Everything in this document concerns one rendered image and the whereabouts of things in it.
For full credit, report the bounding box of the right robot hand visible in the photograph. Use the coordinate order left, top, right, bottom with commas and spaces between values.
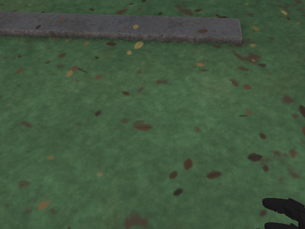
256, 198, 305, 229

